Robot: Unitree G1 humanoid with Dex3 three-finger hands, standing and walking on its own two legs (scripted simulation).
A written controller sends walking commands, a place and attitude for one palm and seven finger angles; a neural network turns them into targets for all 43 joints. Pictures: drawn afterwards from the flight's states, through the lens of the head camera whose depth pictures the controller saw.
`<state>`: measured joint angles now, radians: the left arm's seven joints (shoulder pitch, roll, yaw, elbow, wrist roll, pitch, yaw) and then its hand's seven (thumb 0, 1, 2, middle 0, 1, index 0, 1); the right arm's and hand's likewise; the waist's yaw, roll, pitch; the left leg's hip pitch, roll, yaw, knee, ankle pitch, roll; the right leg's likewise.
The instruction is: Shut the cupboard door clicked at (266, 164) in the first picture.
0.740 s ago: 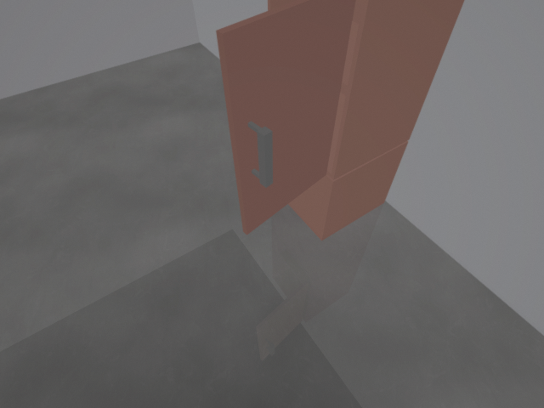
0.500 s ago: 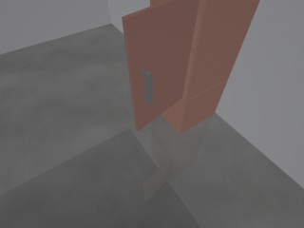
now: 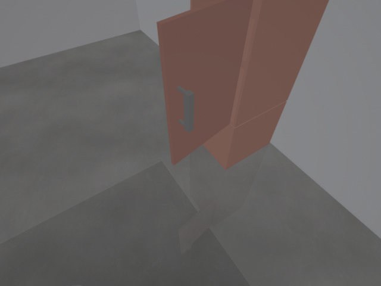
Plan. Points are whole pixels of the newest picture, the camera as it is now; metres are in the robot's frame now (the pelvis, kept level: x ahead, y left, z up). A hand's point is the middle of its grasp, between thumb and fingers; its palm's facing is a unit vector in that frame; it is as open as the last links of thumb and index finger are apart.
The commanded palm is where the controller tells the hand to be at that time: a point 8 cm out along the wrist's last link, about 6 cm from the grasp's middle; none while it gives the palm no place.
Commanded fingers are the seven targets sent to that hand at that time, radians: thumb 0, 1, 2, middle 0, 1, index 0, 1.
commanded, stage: look at it before walking up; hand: left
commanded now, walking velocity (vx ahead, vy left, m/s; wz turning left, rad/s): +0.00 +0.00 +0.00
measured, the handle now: (184, 109) +0.64 +0.06 -0.04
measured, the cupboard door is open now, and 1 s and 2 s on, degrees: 100 100 100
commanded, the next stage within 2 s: walk around to get in front in 0.10 s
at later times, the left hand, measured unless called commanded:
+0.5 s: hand out of the picture +0.07 +0.22 -0.18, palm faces -0.10 -0.95 -0.29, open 7.4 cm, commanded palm none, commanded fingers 0.00 0.90 0.90 -0.20 -0.30 -0.20 -0.30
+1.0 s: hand out of the picture +0.07 +0.15 -0.17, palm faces -0.27 -0.93 -0.26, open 7.4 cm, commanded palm none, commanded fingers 0.00 0.90 0.90 -0.20 -0.30 -0.20 -0.30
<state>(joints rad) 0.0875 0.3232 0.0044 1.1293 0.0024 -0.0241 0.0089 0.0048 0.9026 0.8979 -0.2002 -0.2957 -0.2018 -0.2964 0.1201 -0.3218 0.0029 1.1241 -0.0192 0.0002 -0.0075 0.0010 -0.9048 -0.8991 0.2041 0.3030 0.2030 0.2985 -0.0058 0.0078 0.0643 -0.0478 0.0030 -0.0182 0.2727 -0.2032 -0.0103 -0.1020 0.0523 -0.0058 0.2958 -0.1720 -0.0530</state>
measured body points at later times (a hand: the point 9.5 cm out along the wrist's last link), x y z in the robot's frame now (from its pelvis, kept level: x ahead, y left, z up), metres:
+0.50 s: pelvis -0.01 +0.00 -0.01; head +0.02 -0.01 +0.44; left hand +0.07 +0.27 -0.16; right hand +0.02 -0.27 -0.16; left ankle -0.03 +0.13 -0.75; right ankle -0.01 -0.08 -0.74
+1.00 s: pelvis -0.03 -0.04 -0.01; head +0.02 -0.06 +0.44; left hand +0.08 +0.20 -0.15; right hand +0.01 -0.32 -0.15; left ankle +0.01 +0.13 -0.70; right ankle -0.02 -0.12 -0.75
